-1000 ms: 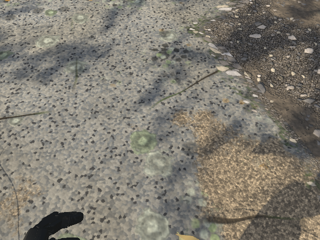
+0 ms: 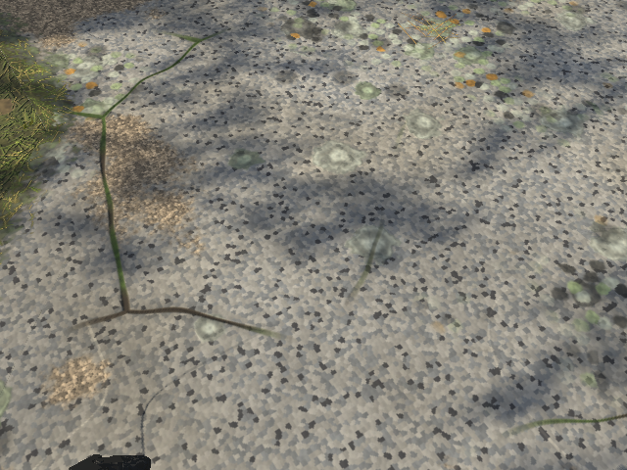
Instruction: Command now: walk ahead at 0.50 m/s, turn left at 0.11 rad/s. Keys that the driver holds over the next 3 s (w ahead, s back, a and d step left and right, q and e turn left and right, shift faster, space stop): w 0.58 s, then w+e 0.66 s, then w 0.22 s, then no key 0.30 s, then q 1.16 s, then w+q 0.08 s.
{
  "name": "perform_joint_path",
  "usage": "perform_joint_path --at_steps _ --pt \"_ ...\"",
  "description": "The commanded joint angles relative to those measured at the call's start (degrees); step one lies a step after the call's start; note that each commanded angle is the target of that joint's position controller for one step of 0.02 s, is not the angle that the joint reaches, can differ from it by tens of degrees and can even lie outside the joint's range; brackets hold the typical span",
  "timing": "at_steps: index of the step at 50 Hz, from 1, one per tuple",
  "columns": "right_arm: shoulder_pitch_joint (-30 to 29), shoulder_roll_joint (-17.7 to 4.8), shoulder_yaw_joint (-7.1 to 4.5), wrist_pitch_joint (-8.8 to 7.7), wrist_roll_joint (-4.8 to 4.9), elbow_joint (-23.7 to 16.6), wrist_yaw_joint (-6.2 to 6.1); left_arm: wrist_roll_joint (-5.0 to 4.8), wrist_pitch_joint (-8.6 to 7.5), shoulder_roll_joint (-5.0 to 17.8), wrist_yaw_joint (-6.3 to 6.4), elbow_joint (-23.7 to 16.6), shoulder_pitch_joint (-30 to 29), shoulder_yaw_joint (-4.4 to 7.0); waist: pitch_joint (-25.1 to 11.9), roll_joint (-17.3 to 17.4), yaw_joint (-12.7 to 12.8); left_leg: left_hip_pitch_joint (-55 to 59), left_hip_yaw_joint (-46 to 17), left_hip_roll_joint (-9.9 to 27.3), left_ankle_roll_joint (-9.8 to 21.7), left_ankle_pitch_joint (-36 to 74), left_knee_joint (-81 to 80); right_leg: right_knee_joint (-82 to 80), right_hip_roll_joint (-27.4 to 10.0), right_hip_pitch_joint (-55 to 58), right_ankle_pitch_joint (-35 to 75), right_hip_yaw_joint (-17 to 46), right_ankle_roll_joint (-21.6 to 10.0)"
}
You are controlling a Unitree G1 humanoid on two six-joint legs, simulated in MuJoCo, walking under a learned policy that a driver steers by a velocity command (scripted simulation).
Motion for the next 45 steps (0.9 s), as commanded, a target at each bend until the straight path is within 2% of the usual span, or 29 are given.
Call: perform_joint_path --at_steps 1,2,3,4,5,6,7,8,9,10,13,16,19,22,25,27,28,29,30,31,32,33,34,35,36,37,39,42,45 --pt "0.4 -9.9 -2.67 0.25 0.10 -1.7 -0.54 -0.03 -1.45 7.5 -0.26 -4.0 -1.0 2.27 0.3 8.5 3.1 1.3 -7.4 16.8 7.0 37.3 3.9 -2.3 1.7 4.6 -5.5 -1.6 -3.0" --pt "-0.3 -9.2 -2.28 0.49 -0.06 -1.8 -0.54 0.22 -1.50 9.4 0.10 -1.9 6.1 3.34 -4.4 7.5 6.7 -0.2 -5.1 13.8 5.7 44.8 12.5 -3.2 3.0 14.9 -4.2 -2.9 -4.6" --pt "-0.3 -7.0 -1.20 0.57 -0.82 -2.9 -0.63 0.92 -1.53 12.5 0.46 -0.2 15.9 4.17 -12.9 3.8 10.6 -9.2 -2.6 10.5 3.6 36.3 27.4 -0.6 -4.4 31.7 -1.5 4.7 -8.2" --pt "8.0 -1.7 0.35 -0.51 -0.50 -3.4 -0.32 1.16 -1.13 17.3 0.48 1.3 21.8 5.46 -21.1 -11.4 8.2 -32.3 0.9 0.6 -1.5 5.3 50.1 -3.8 -17.9 53.7 -11.3 30.6 -17.7" --pt "6.0 -4.4 0.12 -1.39 0.20 -2.8 -0.10 -0.34 -0.96 12.4 0.20 2.2 23.1 4.17 -22.0 -12.5 10.0 -41.3 -5.1 0.1 -1.4 -12.4 57.3 -12.2 -19.4 55.3 -23.6 43.1 -18.5" --pt "0.1 -8.3 -0.90 -1.89 1.36 -4.3 0.19 -0.56 -0.79 9.8 0.43 1.4 18.7 3.26 -12.3 -7.4 10.2 -46.0 -4.8 3.8 -0.8 -8.8 59.7 -13.4 -17.9 48.0 -27.6 35.5 -15.5" --pt "-4.2 -8.2 -0.70 -2.11 1.17 -5.4 0.17 0.06 -0.39 8.6 0.68 0.5 14.5 2.74 -7.2 -2.4 8.9 -45.0 -2.4 6.9 -0.4 -3.7 57.5 -14.3 -15.7 39.6 -24.6 28.4 -13.7" --pt "-6.5 -7.7 -0.82 -2.08 0.19 -5.9 0.15 0.62 -0.24 7.3 0.62 0.2 11.6 2.17 -2.7 -0.3 7.3 -43.4 -1.4 8.7 -0.5 -0.4 53.3 -16.2 -13.5 31.8 -19.3 23.6 -13.2" --pt "-5.6 -7.3 -1.13 -1.71 -0.28 -5.7 0.09 1.17 -0.52 6.2 0.64 0.0 10.1 1.70 -1.9 -1.6 5.4 -39.8 -1.7 10.5 -0.6 2.2 50.1 -17.6 -11.8 27.4 -14.8 20.3 -12.6" --pt "-4.1 -6.3 -1.03 -1.24 -0.25 -5.1 0.11 1.16 -0.67 6.0 0.58 0.1 9.5 1.61 -1.7 -2.6 4.4 -37.4 -1.3 11.0 -0.9 3.3 48.5 -18.9 -10.6 25.0 -11.8 18.0 -12.6" --pt "-4.5 -4.4 -0.60 -0.42 -0.60 -5.1 -0.18 0.54 -1.20 7.9 0.89 1.4 10.5 2.05 -0.6 -2.0 3.6 -38.2 0.1 11.8 -2.6 7.0 42.8 -21.6 -9.9 22.6 -3.3 12.3 -13.8" --pt "-9.7 -3.5 -0.22 -0.68 -0.80 -6.3 -0.12 0.26 -0.73 9.0 1.56 2.5 12.4 2.33 0.4 -0.8 5.0 -40.4 0.9 12.0 -3.7 16.4 32.9 -22.6 -8.5 24.3 1.5 7.7 -12.8" --pt "-15.6 -2.1 0.35 -1.29 -0.53 -7.5 0.50 -0.29 -0.20 9.6 1.93 3.8 15.1 2.31 1.4 -0.8 7.3 -37.9 2.7 10.4 -3.7 24.6 22.2 -22.6 -6.8 25.2 1.9 4.0 -11.0" --pt "-20.9 -1.8 0.59 -1.75 -0.01 -9.0 1.38 -0.59 0.53 10.1 2.02 5.5 18.6 2.36 2.8 -0.7 9.4 -37.7 3.5 9.1 -3.4 26.1 16.5 -21.4 -8.3 29.0 0.8 4.1 -11.0" --pt "-23.9 -2.5 0.52 -2.25 0.23 -10.6 2.43 -0.71 1.65 10.6 2.29 6.9 20.1 2.59 3.7 -1.3 9.4 -39.2 3.4 8.2 -1.8 21.5 13.0 -18.4 -11.1 35.0 3.9 5.3 -10.4" --pt "-22.1 -3.8 0.12 -2.49 0.12 -10.5 2.83 -0.81 2.22 11.4 2.61 7.2 19.4 2.94 2.4 -2.3 7.5 -35.6 4.0 7.1 -0.2 17.2 11.3 -14.9 -12.1 37.5 10.6 5.5 -9.4" --pt "-18.6 -5.0 -0.49 -2.57 -0.06 -9.6 2.76 -0.85 2.43 12.1 2.76 7.1 18.3 3.11 0.1 -3.0 5.2 -29.8 5.3 5.5 0.9 15.8 10.5 -10.9 -11.4 37.6 19.4 4.7 -8.7" --pt "-10.9 -7.1 -1.69 -2.57 -0.27 -7.2 2.41 -0.81 2.71 11.6 2.87 6.9 17.2 2.88 -4.7 -2.3 1.0 -18.7 6.8 4.0 2.6 17.4 8.9 -2.2 -8.9 35.7 26.4 2.4 -7.3" --pt "-0.9 -10.4 -2.90 -2.52 -0.99 -5.0 1.74 -0.08 2.55 9.3 2.90 5.8 17.1 1.87 -12.5 0.2 -3.0 -0.5 0.7 10.2 5.8 20.0 11.9 11.8 -6.2 25.3 18.2 1.1 -5.4" --pt "4.7 -16.3 -4.30 -2.18 -1.76 -4.1 1.32 0.34 1.37 2.6 2.45 4.5 23.7 -0.29 -21.4 14.0 -1.6 22.9 -24.5 25.6 14.5 13.2 10.1 34.8 3.5 1.0 -11.5 -1.8 -1.2" --pt "6.1 -11.3 -3.06 -1.84 -1.07 -3.8 1.29 -0.55 0.19 5.4 2.04 5.7 22.7 0.21 -24.8 15.4 -3.1 23.6 -36.4 28.5 16.0 6.5 3.1 42.8 4.7 -6.6 -35.0 6.3 -1.3" --pt "2.1 -8.8 -2.06 -1.75 -0.85 -3.9 1.06 -2.27 -0.26 10.0 1.77 4.2 17.4 1.68 -14.5 11.2 -2.9 15.6 -27.5 26.6 12.8 3.9 1.5 45.7 1.5 -11.2 -32.1 6.9 -1.8" --pt "-2.0 -7.2 -1.52 -1.72 -0.84 -4.3 0.91 -2.40 -0.28 9.8 1.83 3.3 13.9 1.71 -8.8 8.2 -1.2 7.0 -19.7 24.1 10.7 5.3 -0.3 43.4 -1.5 -10.6 -26.7 5.2 -1.9" --pt "-5.4 -5.4 -0.96 -1.90 -0.96 -4.2 1.08 -1.70 0.13 9.0 2.02 3.2 12.3 1.88 -4.3 6.6 0.6 -0.5 -14.4 21.8 9.5 7.4 -3.0 39.9 -3.2 -8.8 -23.1 4.5 -1.5" --pt "-7.7 -4.0 -0.57 -2.46 -1.27 -4.1 1.23 -1.36 1.05 8.3 2.28 3.7 13.6 2.25 -2.2 8.0 2.7 -5.7 -9.9 19.8 8.4 9.8 -5.4 37.3 -4.7 -5.4 -20.1 5.0 -1.1" --pt "-9.0 -3.8 -0.65 -2.91 -1.49 -3.7 1.38 -1.37 1.99 7.0 2.37 4.3 15.3 2.12 -1.5 8.8 4.0 -9.3 -7.1 19.0 8.2 11.5 -7.4 36.6 -5.1 -2.5 -18.3 4.9 -0.6" --pt "-9.6 -4.4 -1.01 -3.74 -1.72 -2.6 1.37 -1.32 3.22 5.0 2.59 4.3 15.9 2.02 -0.2 7.7 5.1 -12.1 -2.0 18.8 8.6 16.9 -9.7 35.5 -5.2 -2.4 -15.2 5.1 0.3" --pt "-8.5 -5.5 -1.47 -3.95 -2.11 -0.9 0.66 -0.90 3.49 4.7 2.63 2.7 12.3 2.28 1.3 6.1 4.7 -10.4 4.0 18.4 8.4 22.5 -10.5 28.8 -5.0 -6.7 -7.1 6.3 1.0" --pt "-8.1 -6.6 -1.64 -3.58 -1.82 0.0 -0.02 -0.67 2.90 3.6 1.55 1.2 7.5 1.90 2.3 5.5 3.3 -9.0 9.9 16.8 6.7 24.1 -10.9 17.6 -4.2 -5.2 1.9 3.4 0.6"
